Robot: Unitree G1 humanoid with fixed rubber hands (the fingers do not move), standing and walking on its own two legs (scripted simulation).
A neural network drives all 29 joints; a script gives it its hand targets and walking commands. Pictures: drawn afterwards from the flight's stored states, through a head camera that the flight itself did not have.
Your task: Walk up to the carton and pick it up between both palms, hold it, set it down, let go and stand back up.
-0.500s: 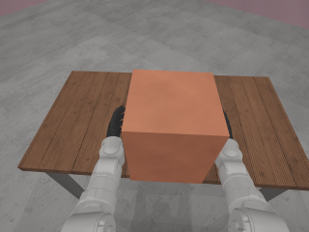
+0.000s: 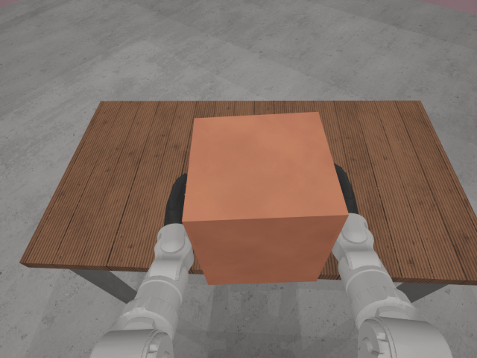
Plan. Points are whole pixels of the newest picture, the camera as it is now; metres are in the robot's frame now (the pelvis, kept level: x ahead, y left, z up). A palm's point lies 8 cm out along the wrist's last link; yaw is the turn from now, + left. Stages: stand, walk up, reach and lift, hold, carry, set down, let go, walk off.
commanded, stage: set down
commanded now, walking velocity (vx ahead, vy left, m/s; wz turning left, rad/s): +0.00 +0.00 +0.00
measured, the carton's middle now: (259, 205) +0.39 -0.02 +0.01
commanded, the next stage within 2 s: none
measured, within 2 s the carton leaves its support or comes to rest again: rests again in 0.32 s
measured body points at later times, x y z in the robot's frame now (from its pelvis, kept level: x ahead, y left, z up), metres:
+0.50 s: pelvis -0.03 +0.00 -0.01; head +0.04 -0.01 +0.43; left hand +0.40 +0.18 +0.05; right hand +0.41 -0.21 +0.06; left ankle +0.00 +0.14 -0.74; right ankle -0.01 -0.11 -0.74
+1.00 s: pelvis -0.04 -0.01 -0.01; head +0.02 -0.02 +0.44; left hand +0.39 +0.16 +0.07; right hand +0.41 -0.21 +0.08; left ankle +0.00 +0.14 -0.74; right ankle -0.01 -0.11 -0.74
